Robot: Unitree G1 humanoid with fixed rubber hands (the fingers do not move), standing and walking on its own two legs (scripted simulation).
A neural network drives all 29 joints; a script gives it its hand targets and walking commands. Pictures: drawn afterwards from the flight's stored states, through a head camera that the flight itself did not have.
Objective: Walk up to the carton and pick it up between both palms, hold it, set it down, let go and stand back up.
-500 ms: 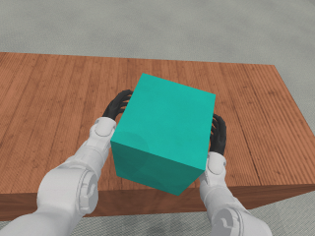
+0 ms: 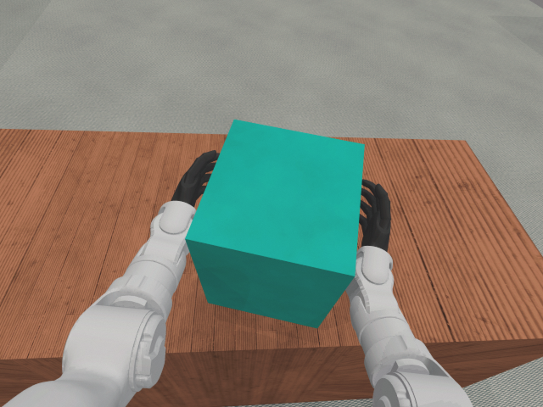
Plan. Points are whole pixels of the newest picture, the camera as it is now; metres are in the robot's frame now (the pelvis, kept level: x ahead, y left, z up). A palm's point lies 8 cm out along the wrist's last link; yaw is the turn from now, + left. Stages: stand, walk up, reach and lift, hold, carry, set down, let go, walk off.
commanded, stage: reach and lift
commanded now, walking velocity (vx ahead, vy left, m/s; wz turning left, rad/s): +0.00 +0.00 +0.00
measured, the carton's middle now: (278, 231) +0.39 -0.04 +0.03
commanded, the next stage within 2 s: none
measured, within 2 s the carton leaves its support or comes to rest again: neither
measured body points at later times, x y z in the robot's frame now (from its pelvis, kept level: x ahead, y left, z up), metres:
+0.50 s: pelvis -0.01 +0.00 +0.01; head -0.02 +0.03 +0.45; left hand +0.40 +0.12 +0.13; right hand +0.36 -0.17 +0.12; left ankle +0.02 +0.12 -0.74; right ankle -0.04 -0.14 -0.74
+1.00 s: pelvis -0.03 -0.01 +0.01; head -0.05 +0.02 +0.45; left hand +0.37 +0.13 +0.16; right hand +0.35 -0.16 +0.15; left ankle +0.02 +0.12 -0.74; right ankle -0.04 -0.14 -0.74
